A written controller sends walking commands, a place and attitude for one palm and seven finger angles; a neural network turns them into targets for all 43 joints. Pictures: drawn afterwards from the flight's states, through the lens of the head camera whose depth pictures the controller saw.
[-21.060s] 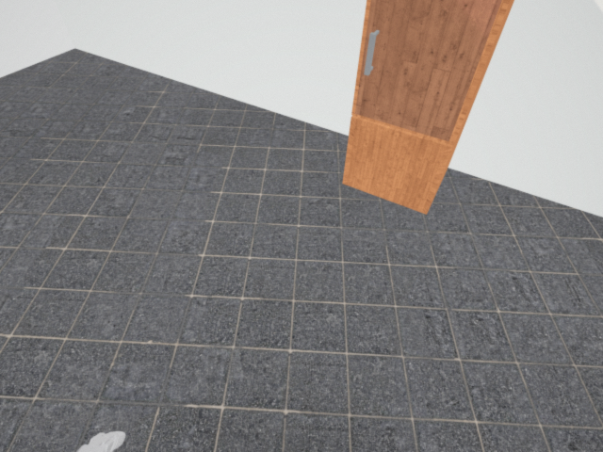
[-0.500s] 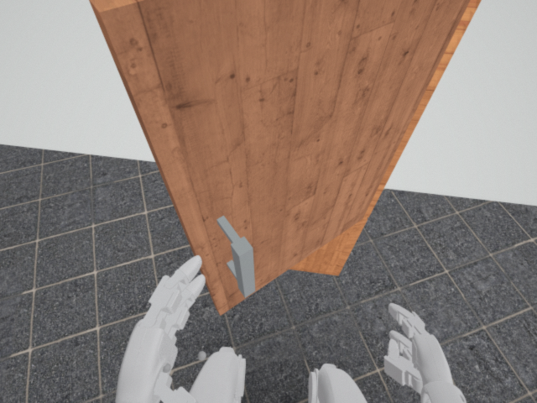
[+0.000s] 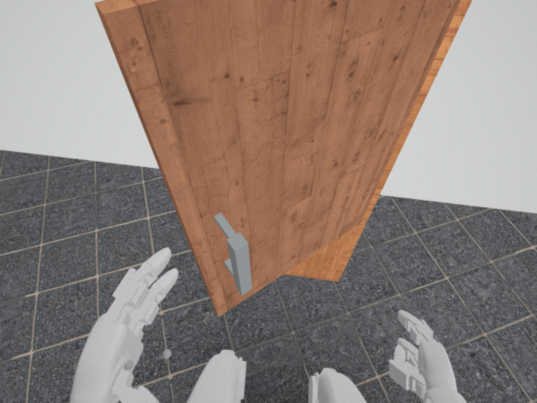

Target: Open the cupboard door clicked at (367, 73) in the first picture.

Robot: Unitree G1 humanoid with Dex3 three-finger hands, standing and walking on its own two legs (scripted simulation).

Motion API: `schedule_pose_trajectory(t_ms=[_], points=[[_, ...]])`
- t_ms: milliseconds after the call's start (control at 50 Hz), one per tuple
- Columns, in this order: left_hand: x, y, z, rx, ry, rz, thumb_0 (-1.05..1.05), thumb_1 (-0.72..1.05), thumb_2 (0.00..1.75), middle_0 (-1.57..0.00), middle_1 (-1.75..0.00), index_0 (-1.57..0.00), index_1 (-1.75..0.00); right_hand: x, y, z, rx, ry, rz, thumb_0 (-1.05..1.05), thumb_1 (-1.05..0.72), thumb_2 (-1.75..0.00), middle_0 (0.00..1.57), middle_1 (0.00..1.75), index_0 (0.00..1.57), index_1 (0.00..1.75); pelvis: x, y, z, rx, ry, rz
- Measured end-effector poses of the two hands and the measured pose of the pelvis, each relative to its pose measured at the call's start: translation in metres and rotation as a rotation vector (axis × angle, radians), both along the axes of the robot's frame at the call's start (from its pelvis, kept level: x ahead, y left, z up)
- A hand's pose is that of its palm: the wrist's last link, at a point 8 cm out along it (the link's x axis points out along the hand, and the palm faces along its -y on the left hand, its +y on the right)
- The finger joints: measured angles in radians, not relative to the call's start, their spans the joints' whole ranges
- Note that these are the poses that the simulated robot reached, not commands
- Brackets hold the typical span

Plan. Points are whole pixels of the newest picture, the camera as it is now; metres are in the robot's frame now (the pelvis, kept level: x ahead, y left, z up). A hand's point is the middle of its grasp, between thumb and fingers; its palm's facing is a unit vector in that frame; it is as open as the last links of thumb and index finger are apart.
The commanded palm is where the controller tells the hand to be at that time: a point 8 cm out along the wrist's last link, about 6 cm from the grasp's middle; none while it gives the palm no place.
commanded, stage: draw the hand back to the body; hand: left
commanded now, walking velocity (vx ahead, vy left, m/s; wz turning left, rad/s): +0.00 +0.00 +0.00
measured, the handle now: (233, 256) +0.31 +0.08 +0.06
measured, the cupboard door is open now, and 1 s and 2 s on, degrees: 43 43 43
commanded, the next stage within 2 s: step back with the hand held close in 1.42 s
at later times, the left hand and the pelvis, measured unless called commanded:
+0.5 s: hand (59, 324) +0.18 +0.21 +0.16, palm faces +0.14 -0.96 -0.26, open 15.3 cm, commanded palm +0.15 +0.26 +0.19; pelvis +0.02 +0.02 +0.08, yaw +0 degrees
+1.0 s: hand out of the picture +0.23 +0.27 +0.28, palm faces +0.41 -0.82 -0.40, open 9.6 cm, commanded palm +0.18 +0.32 +0.30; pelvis +0.05 +0.02 +0.12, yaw +0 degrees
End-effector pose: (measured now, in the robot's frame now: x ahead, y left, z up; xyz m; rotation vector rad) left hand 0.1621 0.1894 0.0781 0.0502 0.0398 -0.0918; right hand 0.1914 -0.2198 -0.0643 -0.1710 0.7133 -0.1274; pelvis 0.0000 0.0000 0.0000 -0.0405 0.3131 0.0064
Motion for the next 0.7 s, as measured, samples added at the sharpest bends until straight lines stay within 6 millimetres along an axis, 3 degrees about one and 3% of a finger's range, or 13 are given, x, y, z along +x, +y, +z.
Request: schedule_pose_trajectory(t_ms=[120, 240, 360, 560, 700], points=[[-0.006, 0.024, 0.037, 0.02, 0.009, 0.055, -0.01, -0.5, 0.3, -0.16, -0.3, -0.15, -0.3, -0.009, 0.002, 0.026, 0.021, 0.002, -0.037, 0.01, -0.9, -0.89, 0.2, 0.3, 0.21, 0.3, 0.006, 0.001, 0.027, 0.001, -0.053, 0.006], [-0.014, 0.034, 0.049, -0.009, 0.037, 0.039, -0.01, -0.5, 0.3, -0.15, -0.3, -0.15, -0.3, -0.009, -0.003, 0.055, -0.021, -0.046, -0.038, 0.01, -0.9, -0.89, 0.2, 0.3, 0.21, 0.3, 0.01, 0.006, 0.044, -0.006, -0.09, 0.015], [-0.01, 0.048, 0.072, 0.01, -0.025, 0.022, -0.01, -0.47, 0.31, -0.16, -0.3, -0.15, -0.3, -0.003, -0.003, 0.075, -0.046, -0.095, -0.039, 0.01, -0.9, -0.89, 0.2, 0.3, 0.21, 0.3, 0.013, 0.011, 0.055, -0.014, -0.124, 0.017], [-0.01, 0.076, 0.11, 0.261, 0.131, 0.311, -0.01, -0.22, 0.41, -0.17, -0.3, -0.16, -0.3, 0.005, 0.027, 0.101, -0.019, -0.1, -0.042, 0.01, -0.9, -0.89, 0.2, 0.3, 0.2, 0.3, 0.027, 0.025, 0.088, 0.002, -0.2, 0.004], [0.001, 0.097, 0.144, 0.332, 0.057, 0.413, -0.01, 0.01, 0.51, -0.18, -0.3, -0.18, -0.3, 0.013, 0.044, 0.106, -0.005, -0.084, 0.033, 0.01, -0.9, -0.89, 0.2, 0.3, 0.21, 0.3, 0.036, 0.029, 0.103, 0.014, -0.258, 0.01]])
